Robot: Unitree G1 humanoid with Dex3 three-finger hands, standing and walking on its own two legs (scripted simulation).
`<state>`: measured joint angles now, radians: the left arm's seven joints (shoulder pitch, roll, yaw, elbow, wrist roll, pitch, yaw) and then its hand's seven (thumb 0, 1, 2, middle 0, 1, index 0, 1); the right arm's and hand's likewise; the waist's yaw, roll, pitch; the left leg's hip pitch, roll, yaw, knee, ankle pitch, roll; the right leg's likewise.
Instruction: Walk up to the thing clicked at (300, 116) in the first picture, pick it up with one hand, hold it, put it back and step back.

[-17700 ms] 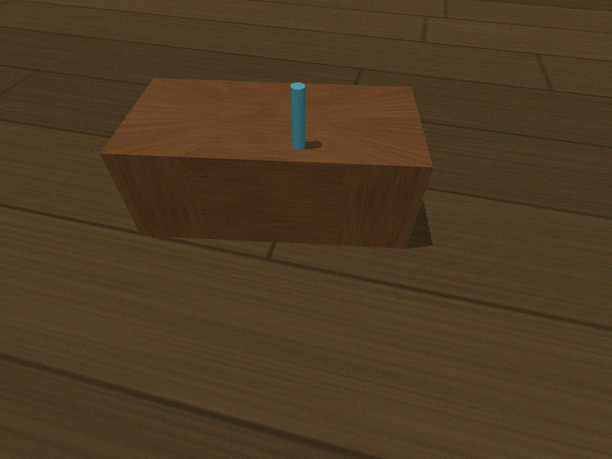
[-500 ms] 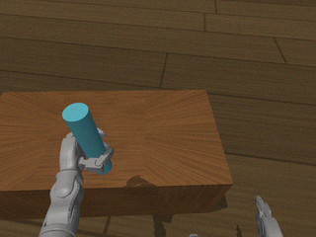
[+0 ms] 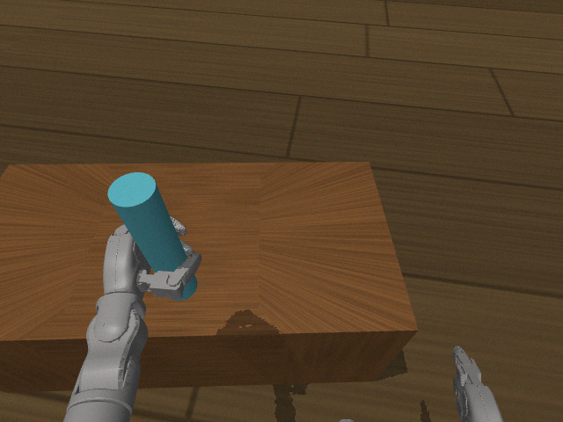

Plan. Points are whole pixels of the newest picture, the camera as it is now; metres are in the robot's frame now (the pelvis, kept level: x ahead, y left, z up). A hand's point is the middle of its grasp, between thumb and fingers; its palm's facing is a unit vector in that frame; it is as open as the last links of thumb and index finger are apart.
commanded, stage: hold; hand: left
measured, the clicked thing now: (162, 247) +0.33 +0.17 +0.10
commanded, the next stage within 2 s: crouch in 0.20 s
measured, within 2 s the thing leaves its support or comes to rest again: neither
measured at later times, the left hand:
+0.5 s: hand (175, 267) +0.33 +0.16 +0.05, palm faces +0.11 -0.99 -0.01, open 7.4 cm
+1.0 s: hand (190, 260) +0.40 +0.17 -0.05, palm faces +0.11 -0.99 +0.00, open 7.3 cm
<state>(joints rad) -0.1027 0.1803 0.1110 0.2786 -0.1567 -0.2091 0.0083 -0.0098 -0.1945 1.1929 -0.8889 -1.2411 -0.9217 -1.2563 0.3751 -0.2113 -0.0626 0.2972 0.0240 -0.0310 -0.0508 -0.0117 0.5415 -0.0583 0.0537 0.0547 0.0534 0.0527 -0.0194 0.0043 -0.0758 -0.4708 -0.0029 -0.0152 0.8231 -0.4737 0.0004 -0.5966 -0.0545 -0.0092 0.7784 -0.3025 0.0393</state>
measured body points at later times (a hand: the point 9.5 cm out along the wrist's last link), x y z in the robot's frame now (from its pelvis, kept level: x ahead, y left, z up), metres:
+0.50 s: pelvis +0.00 +0.00 +0.00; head +0.03 +0.01 +0.45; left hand +0.31 +0.21 +0.05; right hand +0.17 -0.25 -0.04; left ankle -0.03 +0.12 -0.70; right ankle +0.05 -0.15 -0.70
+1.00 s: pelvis -0.03 +0.00 -0.05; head +0.08 +0.03 +0.38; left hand +0.39 +0.22 -0.04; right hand +0.13 -0.26 -0.06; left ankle -0.03 +0.12 -0.70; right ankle +0.05 -0.15 -0.70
